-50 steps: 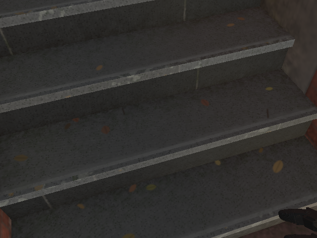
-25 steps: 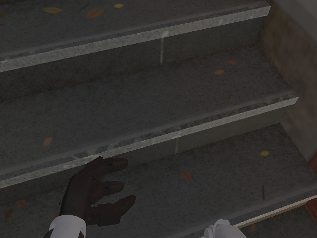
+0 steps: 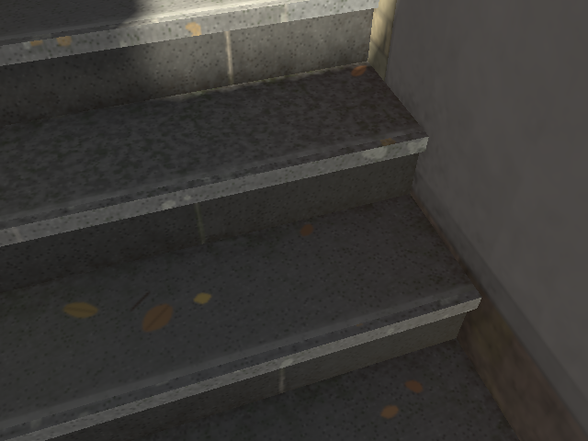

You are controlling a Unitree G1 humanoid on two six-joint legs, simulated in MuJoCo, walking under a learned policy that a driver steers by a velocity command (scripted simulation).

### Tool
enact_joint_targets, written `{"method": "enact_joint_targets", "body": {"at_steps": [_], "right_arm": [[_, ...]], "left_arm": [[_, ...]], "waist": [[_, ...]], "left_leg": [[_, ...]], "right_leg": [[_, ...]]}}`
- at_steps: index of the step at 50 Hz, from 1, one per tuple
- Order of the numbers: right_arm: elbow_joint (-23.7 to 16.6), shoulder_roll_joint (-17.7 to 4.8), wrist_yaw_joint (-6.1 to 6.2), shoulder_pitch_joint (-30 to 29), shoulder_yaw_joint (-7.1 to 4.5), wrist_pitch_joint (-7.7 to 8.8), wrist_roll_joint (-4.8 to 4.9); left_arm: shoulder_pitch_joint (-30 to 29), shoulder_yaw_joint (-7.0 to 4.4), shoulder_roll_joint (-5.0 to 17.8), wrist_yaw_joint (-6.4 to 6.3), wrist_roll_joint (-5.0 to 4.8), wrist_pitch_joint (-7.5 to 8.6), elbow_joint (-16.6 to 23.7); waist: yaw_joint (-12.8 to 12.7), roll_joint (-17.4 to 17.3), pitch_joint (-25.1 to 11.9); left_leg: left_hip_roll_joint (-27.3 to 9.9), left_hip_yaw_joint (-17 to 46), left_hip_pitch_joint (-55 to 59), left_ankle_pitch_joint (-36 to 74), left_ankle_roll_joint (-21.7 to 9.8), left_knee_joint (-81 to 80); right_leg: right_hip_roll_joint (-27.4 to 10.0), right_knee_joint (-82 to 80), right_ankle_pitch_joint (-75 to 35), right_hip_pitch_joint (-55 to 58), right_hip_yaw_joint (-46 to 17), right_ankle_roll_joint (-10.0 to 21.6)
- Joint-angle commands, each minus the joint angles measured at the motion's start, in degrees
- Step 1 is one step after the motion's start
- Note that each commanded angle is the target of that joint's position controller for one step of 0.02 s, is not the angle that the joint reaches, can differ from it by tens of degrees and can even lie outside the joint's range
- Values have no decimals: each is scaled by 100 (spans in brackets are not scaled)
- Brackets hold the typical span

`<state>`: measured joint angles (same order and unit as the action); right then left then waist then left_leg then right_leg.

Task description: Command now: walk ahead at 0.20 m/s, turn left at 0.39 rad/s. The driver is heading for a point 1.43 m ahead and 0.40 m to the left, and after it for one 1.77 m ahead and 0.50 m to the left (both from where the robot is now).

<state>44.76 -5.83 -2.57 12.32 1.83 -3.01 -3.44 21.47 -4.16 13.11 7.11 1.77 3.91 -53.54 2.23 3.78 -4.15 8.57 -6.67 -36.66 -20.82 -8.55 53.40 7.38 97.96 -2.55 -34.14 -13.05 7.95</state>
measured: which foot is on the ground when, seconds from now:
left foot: down 0.00-0.54, up 0.56-1.00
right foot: up 0.00-0.50, down 0.52-1.00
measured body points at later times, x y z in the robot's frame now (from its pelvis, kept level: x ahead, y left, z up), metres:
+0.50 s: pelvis +0.17 -0.08 +0.07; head +0.15 -0.05 +0.52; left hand +0.38 +0.18 +0.06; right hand +0.25 -0.31 -0.05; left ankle +0.07 +0.05 -0.67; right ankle +0.35 -0.20 -0.47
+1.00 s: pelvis +0.20 -0.09 +0.12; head +0.18 -0.06 +0.57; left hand +0.15 +0.16 +0.00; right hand +0.50 -0.17 +0.04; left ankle +0.11 -0.01 -0.54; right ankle +0.37 -0.20 -0.50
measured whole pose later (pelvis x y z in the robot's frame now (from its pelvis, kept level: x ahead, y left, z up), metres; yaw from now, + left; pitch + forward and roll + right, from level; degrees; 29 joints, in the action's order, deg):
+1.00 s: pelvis +0.20 -0.09 +0.12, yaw +37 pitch +1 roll -5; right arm 41.3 -17.0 -4.9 9.5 -1.5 2.8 -5.3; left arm 14.4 3.2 12.0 0.8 3.2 6.9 -39.2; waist -5.9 -2.1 -1.7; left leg -6.5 2.7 -31.8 0.1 -2.7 68.1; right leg -7.7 72.2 30.9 -42.3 5.0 -0.3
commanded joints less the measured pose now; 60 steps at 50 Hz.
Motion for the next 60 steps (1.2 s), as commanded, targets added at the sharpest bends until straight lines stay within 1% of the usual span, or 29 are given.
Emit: {"method": "enact_joint_targets", "body": {"at_steps": [1, 4, 5, 7, 9, 13, 17, 21, 23, 24, 25, 26, 27, 28, 29, 30, 31, 33, 34, 38, 46, 50, 52, 53, 54, 55, 57, 59, 60], "right_arm": [[606, 257, -337, -59, -6, 296, 54], [801, 533, -145, 71, 120, 669, -136], [565, 103, -105, 95, 36, 731, -240], [290, -579, 46, 310, -62, 848, -181], [291, -922, 138, 1013, -147, 829, -102], [345, -1077, 56, 2024, -250, 767, -112], [218, -1175, 104, 2196, -346, 855, -20], [-271, -1292, 180, 1474, -295, 807, -70], [-466, -1868, 141, 926, -526, 761, 323], [-403, -1927, 138, 870, -618, 693, 331], [-329, -2270, 39, 647, -768, 732, 422], [-513, -2461, -22, 251, -922, 843, 419], [-605, -1663, -62, 371, -816, 915, 371], [-875, -620, -98, 1055, -654, 792, 131], [-817, -1324, -168, 472, -835, 681, 370], [-878, -1530, -168, -152, -915, 715, 433], [-775, -1589, -98, -86, -939, 856, 462], [-555, -1157, 67, 48, -677, 834, 152], [-564, -973, 32, 67, -559, 733, 86], [-617, -1146, -224, 9, -403, 566, 241], [-606, -1956, -257, -108, -593, 627, -122], [-422, -1671, -221, 115, -626, 666, -265], [-6, -1536, -324, 800, -700, 739, -116], [189, -837, -231, 1284, -519, 548, 471], [371, -3095, -603, 2256, -987, 715, 132], [207, -1552, -257, 1727, -758, 575, 187], [127, -2168, 81, 1462, -798, 463, 21], [497, -1109, 421, 1404, -429, 688, 34], [874, -1039, 514, 1420, -411, 822, -30]], "left_arm": [[19, 171, -162, -310, 157, -81, 813], [-778, 506, -451, -501, 219, -253, 1079], [-1197, 496, -257, -482, 37, -231, 1224], [-1290, 490, -25, -430, -9, -114, 1250], [-1738, 482, 77, -519, 94, -31, 1320], [-2796, 574, 219, -928, -35, 282, 1862], [-3103, 605, 175, -1030, -69, 292, 2335], [-3303, 617, -152, -999, -21, 206, 2838], [-3787, 610, -212, -647, 112, -57, 3342], [-3898, 646, -437, -519, 80, -221, 3556], [-3365, 556, -442, -465, -98, -223, 3750], [-2164, 237, 344, -555, -303, -130, 3418], [-951, 45, 839, -670, -250, 18, 2872], [-342, -5, 1187, -653, -92, -23, 2765], [-58, -73, 1294, -595, 5, 15, 2870], [-375, 58, 1074, -561, -84, 166, 2653], [-1030, 130, 728, -520, -70, 273, 2560], [-1454, 380, -253, -643, -325, 387, 2091], [-1694, 420, -346, -754, -322, 426, 2089], [-1876, 359, 157, -1054, 147, 452, 2030], [-800, 434, 805, -687, 171, 384, 1806], [-1960, 522, 759, -517, 87, 370, 2123], [-1772, 571, 667, -389, 146, 112, 2084], [-686, 137, 110, -1046, -101, -224, 1551], [-919, 678, -262, -300, -10, -110, 2351], [-1045, 126, -263, -858, -276, 17, 1779], [-2564, 504, -826, -1160, -85, 135, 2391], [-4077, 501, -580, -1044, 50, 8, 2603], [-3887, 488, -579, -974, 86, -93, 2621]], "waist": [[-673, 58, -720], [-828, -183, -527], [-767, -207, -537], [-662, -951, -565], [-357, -1233, -572], [281, -1232, 45], [512, -1283, 302], [138, -951, 19], [-277, -752, 216], [-318, -1175, 286], [-812, -2139, 197], [-1158, -1726, -638], [-1182, -531, -2076], [-628, 2087, -3138], [-1242, 2030, -1635], [-1095, 2034, -484], [-635, 1543, 93], [-70, -129, 395], [63, -203, 362], [-154, 57, -29], [-640, 43, 237], [-30, -398, 500], [192, -789, 788], [267, -644, -298], [-351, -3051, 470], [18, -862, -803], [140, -1785, -203], [370, -1659, 1587], [59, -1259, 1572]], "left_leg": [[-1694, 3110, 2811, 4207, -564, -2539], [-898, 1720, 1075, 2821, -247, -2840], [-833, 1710, 375, 2517, -69, -2963], [-679, 1832, -277, 2644, 10, -3055], [-883, 2672, 679, 2172, -246, -2958], [-1803, 4340, 3489, 2060, -837, -2520], [-1971, 4643, 4076, 2586, -735, -2366], [-1407, 4614, 2352, 1640, -486, -2643], [-1468, 4679, 1072, 1201, -467, -3747], [-1547, 4812, 381, 1020, -309, -4350], [-1733, 4688, 286, 4059, -530, -4417], [-1537, 4498, 1248, 5545, -236, -3599], [-703, 3725, 1639, 5509, 340, -1747], [692, 3173, -269, -186, 1138, -143], [354, 3185, -1405, -482, 1505, 3072], [-53, 2853, -2098, 257, 1322, 4395], [-375, 2491, -2223, 632, 1159, 4759], [-877, 1600, -1338, 717, 890, 4334], [-1065, 1423, -976, 570, 904, 3913], [-1000, 1253, -966, 1486, 853, 4464], [-1392, 1178, -566, 1425, 655, 3389], [-1751, 643, 1857, 2829, 511, -1158], [-1294, 198, 3483, 2969, 404, -3187], [-1505, 1461, 3503, 1598, 422, -3175], [-2353, 2035, 4191, 7797, -1234, -1677], [-2466, 1974, 5400, 7447, 630, -1389], [-3240, 3071, 4601, 1902, 436, -3448], [-3120, 3363, 3190, -760, 433, -5005], [-3168, 3133, 3296, -870, 533, -4846]], "right_leg": [[-372, 1605, 263, -3668, -438, 377], [-1015, 542, 627, -3215, 595, -54], [-1105, 248, 411, -2627, 854, -350], [-887, 815, 416, -1953, 1261, -754], [-643, 1473, 964, -2651, 1043, -1023], [-636, 2509, 2331, -5229, 619, -1071], [-664, 2948, 2935, -6039, 525, -1118], [-895, 847, 2082, -4199, 853, -1223], [-954, -1371, 3750, -2569, 1482, -913], [-924, -2143, 3515, -1461, 1576, -818], [-637, -1916, 2853, -367, 1984, -953], [-333, -3210, 2672, 417, 1654, -899], [-707, -4147, 661, 2224, 185, -176], [-2928, -5987, -390, 4150, -3854, 1807], [-3228, -6672, 2264, 2858, -5221, 1726], [-2633, -6802, 4690, 1612, -4253, 1155], [-2500, -6911, 5465, 910, -3421, 1032], [-2185, -6063, 4120, -145, -1438, 570], [-1891, -6044, 3627, -428, -754, 317], [-1720, -5978, 2986, -596, 68, 346], [-2424, -5503, 5404, -598, -762, 506], [-2248, -4848, 5838, -1241, 118, 113], [-1924, -3236, 3973, -1623, 650, 166], [-809, -243, 3805, -1435, 1381, 30], [-236, 2119, 3979, -3416, 1413, -360], [-255, 3465, 3500, -4477, 1129, -342], [-644, 3710, 2829, -5896, 1354, -498], [-678, 3520, 2588, -6146, 1075, -331], [-797, 3775, 2384, -6087, 491, -86]]}}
